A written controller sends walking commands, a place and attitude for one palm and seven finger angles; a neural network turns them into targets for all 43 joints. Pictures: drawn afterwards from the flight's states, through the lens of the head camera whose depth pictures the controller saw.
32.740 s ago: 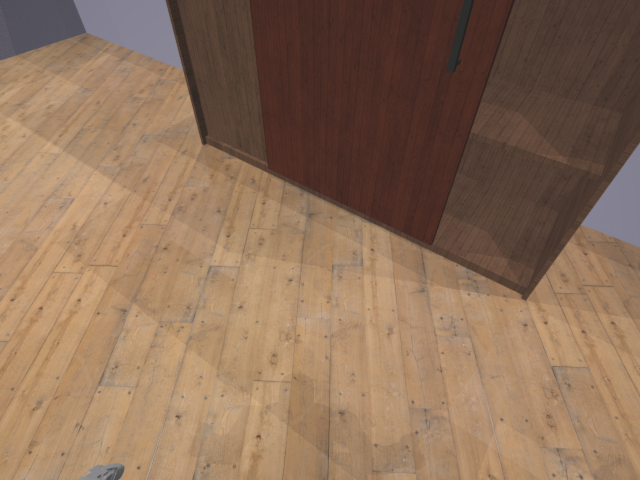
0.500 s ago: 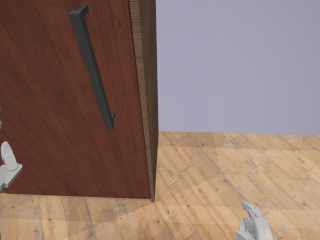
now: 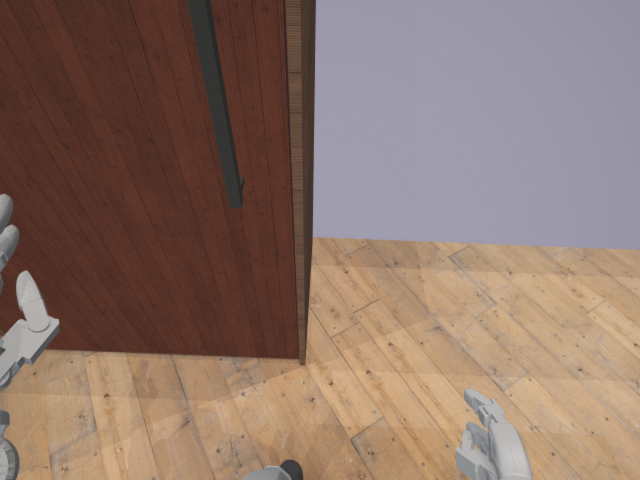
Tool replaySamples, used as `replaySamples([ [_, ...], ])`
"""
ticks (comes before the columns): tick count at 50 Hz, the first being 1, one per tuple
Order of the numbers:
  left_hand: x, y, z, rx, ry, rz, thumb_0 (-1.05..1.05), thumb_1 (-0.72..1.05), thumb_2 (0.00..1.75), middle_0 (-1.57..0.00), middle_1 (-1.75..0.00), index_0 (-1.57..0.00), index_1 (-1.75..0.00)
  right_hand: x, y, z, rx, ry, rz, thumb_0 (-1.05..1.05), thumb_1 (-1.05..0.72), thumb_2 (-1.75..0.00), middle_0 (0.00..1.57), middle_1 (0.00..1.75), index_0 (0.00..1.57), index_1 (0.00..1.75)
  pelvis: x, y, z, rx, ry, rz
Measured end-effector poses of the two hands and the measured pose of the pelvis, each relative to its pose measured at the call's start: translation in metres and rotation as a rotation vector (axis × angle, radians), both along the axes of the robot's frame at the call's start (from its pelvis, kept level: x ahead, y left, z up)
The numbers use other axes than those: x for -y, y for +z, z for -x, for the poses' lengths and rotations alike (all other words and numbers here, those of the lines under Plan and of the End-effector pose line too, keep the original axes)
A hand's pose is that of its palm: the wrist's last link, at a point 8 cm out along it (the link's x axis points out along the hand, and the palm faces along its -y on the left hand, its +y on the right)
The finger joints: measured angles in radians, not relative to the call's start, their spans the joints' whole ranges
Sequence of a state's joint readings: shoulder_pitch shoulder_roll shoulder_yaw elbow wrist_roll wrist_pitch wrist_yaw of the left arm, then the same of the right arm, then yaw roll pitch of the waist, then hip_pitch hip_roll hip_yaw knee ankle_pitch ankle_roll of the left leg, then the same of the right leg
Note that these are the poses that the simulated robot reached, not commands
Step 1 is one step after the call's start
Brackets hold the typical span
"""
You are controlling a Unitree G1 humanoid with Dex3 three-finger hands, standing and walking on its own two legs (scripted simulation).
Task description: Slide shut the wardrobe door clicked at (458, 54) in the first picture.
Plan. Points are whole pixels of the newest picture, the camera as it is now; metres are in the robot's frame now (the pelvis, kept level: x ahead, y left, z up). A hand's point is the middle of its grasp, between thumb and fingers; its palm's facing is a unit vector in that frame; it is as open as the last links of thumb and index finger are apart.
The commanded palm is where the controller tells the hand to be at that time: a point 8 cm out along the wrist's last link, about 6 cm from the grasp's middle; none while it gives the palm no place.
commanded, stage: step back with the hand held close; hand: left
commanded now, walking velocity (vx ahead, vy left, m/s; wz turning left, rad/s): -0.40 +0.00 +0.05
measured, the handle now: (223, 109) +0.55 +0.21 +0.18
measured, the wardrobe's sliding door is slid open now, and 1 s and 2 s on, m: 0.00 0.00 0.00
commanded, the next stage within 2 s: stop stepping back and stand still in 0.06 s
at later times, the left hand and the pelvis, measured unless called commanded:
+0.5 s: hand out of the picture +0.06 +0.29 +0.19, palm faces +0.53 -0.78 -0.32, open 7.4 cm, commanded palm +0.01 +0.32 +0.19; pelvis -0.13 +0.02 +0.00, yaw -2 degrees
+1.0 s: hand out of the picture +0.00 +0.28 +0.18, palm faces +0.53 -0.76 -0.38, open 7.4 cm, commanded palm -0.06 +0.31 +0.19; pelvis -0.19 +0.01 +0.01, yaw +1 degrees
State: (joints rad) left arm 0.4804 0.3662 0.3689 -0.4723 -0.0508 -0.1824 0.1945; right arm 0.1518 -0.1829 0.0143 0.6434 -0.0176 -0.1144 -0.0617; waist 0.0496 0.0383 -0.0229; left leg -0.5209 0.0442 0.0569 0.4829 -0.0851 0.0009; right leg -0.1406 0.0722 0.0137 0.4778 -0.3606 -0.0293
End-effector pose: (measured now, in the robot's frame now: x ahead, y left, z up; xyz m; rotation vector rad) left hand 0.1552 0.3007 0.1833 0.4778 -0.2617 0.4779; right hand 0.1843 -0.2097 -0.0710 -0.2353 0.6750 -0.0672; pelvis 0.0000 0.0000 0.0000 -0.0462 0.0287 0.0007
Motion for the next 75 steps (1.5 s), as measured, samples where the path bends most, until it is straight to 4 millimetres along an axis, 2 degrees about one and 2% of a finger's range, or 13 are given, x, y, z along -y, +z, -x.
replaySamples([
  [6,0.003,0.007,0.008,0.008,-0.106,-0.05,0.01,0.89,0.9,-0.21,-0.3,-0.21,-0.3,0.013,0.011,0.033,0.006,-0.101,0.03,0.01,-0.9,-0.9,0.2,0.3,0.2,0.3,-0.006,0.001,0.018,0.02,-0.015,-0.007],
  [10,-0.009,0.003,0.024,-0.034,-0.118,-0.062,0.01,0.89,0.9,-0.22,-0.3,-0.21,-0.3,0.02,0.019,0.061,0.023,-0.129,0.055,0.01,-0.9,-0.9,0.2,0.3,0.2,0.3,-0.009,0.001,0.047,0.026,-0.037,-0.015],
  [15,-0.006,-0.003,0.072,-0.102,-0.097,-0.037,0.01,0.89,0.9,-0.21,-0.3,-0.21,-0.3,0.026,0.023,0.106,0.061,-0.133,0.054,0.01,-0.9,-0.9,0.2,0.3,0.2,0.3,-0.007,0.001,0.085,0.04,-0.024,-0.008],
  [21,-0.006,0.011,0.134,-0.021,-0.048,-0.028,0.01,0.89,0.9,-0.22,-0.3,-0.21,-0.3,0.03,0.013,0.169,-0.051,-0.133,0.09,0.01,-0.9,-0.9,0.2,0.3,0.2,0.3,-0.012,0.007,0.118,0.05,-0.045,-0.048],
  [28,-0.035,0.001,0.137,0.105,0.003,0.04,0.01,0.89,0.9,-0.21,-0.3,-0.21,-0.3,0.024,-0.005,0.223,-0.063,-0.19,0.101,0.01,-0.9,-0.9,0.2,0.3,0.2,0.3,-0.027,-0.008,0.155,0.071,-0.011,-0.026],
  [32,-0.024,-0.005,0.149,-0.008,-0.046,0.007,0.01,0.9,0.9,-0.21,-0.3,-0.2,-0.3,0.009,-0.004,0.248,-0.054,-0.217,0.019,0.01,-0.9,-0.9,0.2,0.3,0.2,0.3,-0.023,0.0,0.169,0.079,-0.016,-0.03],
  [35,-0.009,0.003,0.168,-0.053,-0.081,-0.029,0.02,0.9,0.9,-0.21,-0.3,-0.2,-0.3,0.002,-0.006,0.26,-0.083,-0.194,-0.017,0.01,-0.9,-0.9,0.2,0.3,0.2,0.3,-0.017,0.007,0.174,0.066,-0.012,-0.019],
  [40,0.0,0.019,0.197,-0.027,-0.044,-0.13,0.01,0.89,0.9,-0.22,-0.3,-0.21,-0.3,0.006,-0.027,0.263,-0.14,-0.118,-0.022,0.01,-0.9,-0.9,0.2,0.3,0.2,0.3,-0.007,-0.001,0.191,0.055,0.001,-0.036],
  [44,-0.008,0.024,0.209,0.009,0.023,-0.083,0.01,0.89,0.9,-0.22,-0.3,-0.21,-0.3,0.017,-0.024,0.261,-0.157,-0.106,-0.007,0.01,-0.9,-0.9,0.2,0.3,0.2,0.3,-0.006,0.006,0.195,0.076,0.01,-0.055],
  [50,-0.013,0.013,0.204,0.005,0.044,-0.006,0.01,0.89,0.9,-0.21,-0.3,-0.21,-0.3,0.031,-0.002,0.242,-0.074,-0.12,0.054,0.01,-0.9,-0.9,0.2,0.3,0.2,0.3,-0.01,0.01,0.191,0.071,0.025,-0.076],
  [54,-0.016,0.006,0.197,0.025,0.002,0.002,0.01,0.89,0.9,-0.21,-0.3,-0.21,-0.3,0.032,0.007,0.222,0.004,-0.127,0.098,0.01,-0.9,-0.9,0.2,0.3,0.2,0.3,-0.019,0.0,0.187,0.071,0.033,-0.045],
  [64,-0.029,0.009,0.187,-0.024,0.026,-0.036,0.01,0.89,0.9,-0.21,-0.3,-0.21,-0.3,-0.004,0.009,0.19,0.024,-0.062,0.019,0.01,-0.9,-0.9,0.2,0.3,0.2,0.3,-0.023,0.003,0.173,0.049,0.034,-0.031],
  [75,-0.045,-0.001,0.18,-0.093,0.009,-0.001,0.01,0.89,0.9,-0.21,-0.3,-0.21,-0.3,-0.035,0.008,0.188,-0.019,-0.052,-0.007,0.01,-0.9,-0.9,0.2,0.3,0.2,0.3,-0.042,0.008,0.171,0.047,0.03,-0.026],
])
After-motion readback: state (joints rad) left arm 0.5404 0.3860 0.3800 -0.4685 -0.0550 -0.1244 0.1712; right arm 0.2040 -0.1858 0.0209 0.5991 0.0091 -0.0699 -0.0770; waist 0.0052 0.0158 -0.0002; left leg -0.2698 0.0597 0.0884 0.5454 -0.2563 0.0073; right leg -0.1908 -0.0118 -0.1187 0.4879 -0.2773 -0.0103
